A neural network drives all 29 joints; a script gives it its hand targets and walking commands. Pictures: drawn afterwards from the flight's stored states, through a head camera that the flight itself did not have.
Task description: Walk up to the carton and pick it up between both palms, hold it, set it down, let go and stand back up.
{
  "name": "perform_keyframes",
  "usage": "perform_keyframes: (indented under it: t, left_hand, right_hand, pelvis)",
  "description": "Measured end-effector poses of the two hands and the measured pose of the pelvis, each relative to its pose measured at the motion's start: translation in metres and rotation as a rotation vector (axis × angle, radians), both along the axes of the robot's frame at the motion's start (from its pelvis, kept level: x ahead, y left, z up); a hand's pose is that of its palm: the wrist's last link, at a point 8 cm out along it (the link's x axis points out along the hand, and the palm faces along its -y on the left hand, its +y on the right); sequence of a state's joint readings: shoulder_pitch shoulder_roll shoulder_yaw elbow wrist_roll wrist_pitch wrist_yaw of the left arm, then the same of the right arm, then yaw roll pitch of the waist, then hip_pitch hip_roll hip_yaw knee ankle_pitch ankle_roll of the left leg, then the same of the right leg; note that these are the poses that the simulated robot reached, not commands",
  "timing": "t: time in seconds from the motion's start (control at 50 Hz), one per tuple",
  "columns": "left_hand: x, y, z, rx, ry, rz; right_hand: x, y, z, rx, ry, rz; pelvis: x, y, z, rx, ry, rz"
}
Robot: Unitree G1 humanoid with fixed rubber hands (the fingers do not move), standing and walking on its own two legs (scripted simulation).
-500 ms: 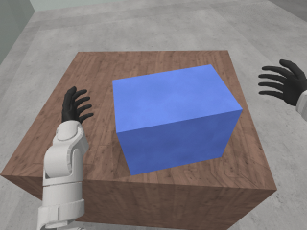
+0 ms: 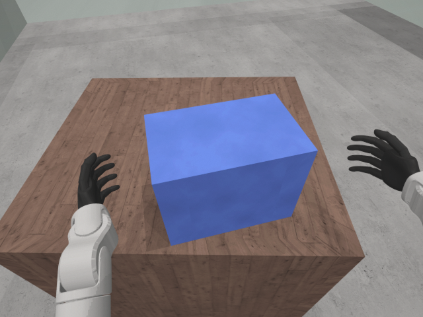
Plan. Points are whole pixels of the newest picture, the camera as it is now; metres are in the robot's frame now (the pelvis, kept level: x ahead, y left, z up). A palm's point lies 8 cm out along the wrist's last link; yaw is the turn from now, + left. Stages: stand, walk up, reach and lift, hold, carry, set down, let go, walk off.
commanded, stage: set down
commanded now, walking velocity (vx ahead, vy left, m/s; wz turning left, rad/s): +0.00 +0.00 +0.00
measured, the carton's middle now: (223, 169) +0.45 +0.05 +0.02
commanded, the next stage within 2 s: none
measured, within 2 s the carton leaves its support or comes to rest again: neither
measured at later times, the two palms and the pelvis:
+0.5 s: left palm (113, 237) +0.25 +0.22 +0.06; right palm (420, 240) +0.29 -0.30 +0.05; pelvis +0.01 +0.01 +0.00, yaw -2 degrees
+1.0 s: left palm (120, 270) +0.21 +0.21 +0.02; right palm out of the picture +0.23 -0.32 +0.01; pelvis +0.02 +0.01 -0.01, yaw -2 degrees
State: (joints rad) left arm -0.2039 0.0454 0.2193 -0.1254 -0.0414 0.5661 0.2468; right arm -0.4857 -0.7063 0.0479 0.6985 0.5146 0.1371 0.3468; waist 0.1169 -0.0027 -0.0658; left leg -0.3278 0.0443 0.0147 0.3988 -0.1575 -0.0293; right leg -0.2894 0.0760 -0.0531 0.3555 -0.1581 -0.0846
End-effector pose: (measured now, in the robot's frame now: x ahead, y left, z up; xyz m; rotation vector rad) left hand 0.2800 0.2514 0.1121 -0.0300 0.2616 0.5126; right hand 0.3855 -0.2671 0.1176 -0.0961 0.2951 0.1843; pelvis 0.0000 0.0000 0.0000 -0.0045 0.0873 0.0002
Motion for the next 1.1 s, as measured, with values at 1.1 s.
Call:
perform_keyframes:
  t: [1.1]
  left_hand:
    - [-0.081,-0.049,-0.105,-0.007,0.046,-0.063]
  right_hand:
    - [-0.173,-0.065,-0.111,-0.099,0.123,-0.109]
  pelvis:
    - [0.018,0.008,-0.011,-0.002,0.025,-0.029]
